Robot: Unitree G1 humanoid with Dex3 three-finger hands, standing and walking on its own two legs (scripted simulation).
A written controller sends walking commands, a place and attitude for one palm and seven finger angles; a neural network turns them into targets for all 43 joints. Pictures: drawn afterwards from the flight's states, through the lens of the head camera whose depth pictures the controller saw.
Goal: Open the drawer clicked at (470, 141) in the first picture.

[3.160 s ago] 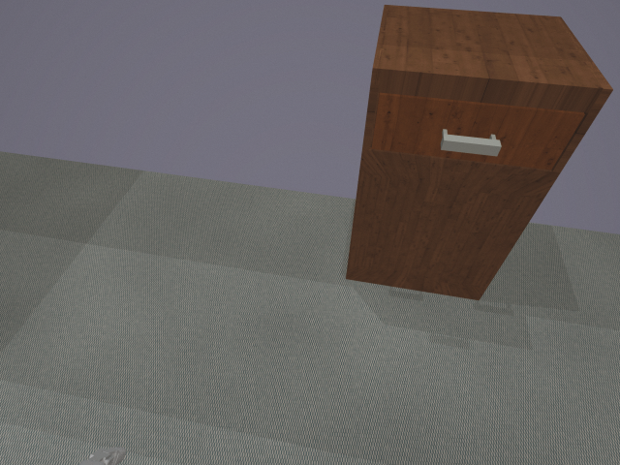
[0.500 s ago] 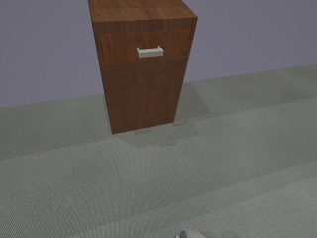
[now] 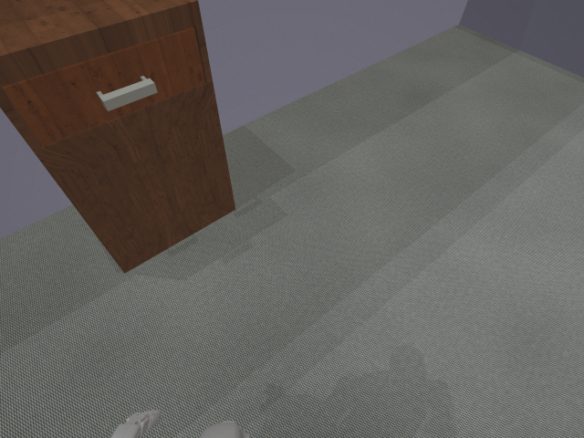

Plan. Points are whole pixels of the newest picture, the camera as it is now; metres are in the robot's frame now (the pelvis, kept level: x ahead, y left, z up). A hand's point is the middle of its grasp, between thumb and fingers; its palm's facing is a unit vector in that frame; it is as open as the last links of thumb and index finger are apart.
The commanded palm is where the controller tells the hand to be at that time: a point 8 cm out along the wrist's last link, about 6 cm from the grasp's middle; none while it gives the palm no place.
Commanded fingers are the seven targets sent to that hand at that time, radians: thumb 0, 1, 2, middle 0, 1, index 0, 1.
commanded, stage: walk to a spot facing it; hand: left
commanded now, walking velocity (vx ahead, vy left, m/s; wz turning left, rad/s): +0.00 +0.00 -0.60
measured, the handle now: (125, 90) +0.89 +0.45 -0.05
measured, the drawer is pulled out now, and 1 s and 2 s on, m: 0.00 0.00 0.00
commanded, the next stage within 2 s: turn to face it in 1.36 s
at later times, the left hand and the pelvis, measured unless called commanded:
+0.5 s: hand (208, 412) +0.18 +0.14 -0.16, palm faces -0.33 -0.91 -0.23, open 7.4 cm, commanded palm none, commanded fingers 0.00 0.90 0.90 -0.20 -0.30 -0.20 -0.30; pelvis +0.03 -0.02 -0.01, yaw -19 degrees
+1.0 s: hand (238, 345) +0.30 +0.11 -0.19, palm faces -0.46 -0.87 -0.16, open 7.4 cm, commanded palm none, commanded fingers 0.00 0.90 0.90 -0.20 -0.30 -0.20 -0.30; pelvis +0.23 -0.07 -0.01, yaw -33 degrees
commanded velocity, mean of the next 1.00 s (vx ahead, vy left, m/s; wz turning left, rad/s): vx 0.29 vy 0.00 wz -0.50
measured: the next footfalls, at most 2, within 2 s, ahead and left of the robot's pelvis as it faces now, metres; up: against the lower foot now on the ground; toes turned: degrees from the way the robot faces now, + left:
left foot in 0.08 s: +0.07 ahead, +0.13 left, +0.00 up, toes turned +3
right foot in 0.48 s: +0.03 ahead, -0.14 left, +0.00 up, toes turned -27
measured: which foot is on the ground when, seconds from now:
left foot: up 0.00-0.06, down 0.08-0.48, up 0.50-0.88, down 0.90-1.00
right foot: down 0.00-0.08, up 0.10-0.46, down 0.48-0.92, up 0.94-1.00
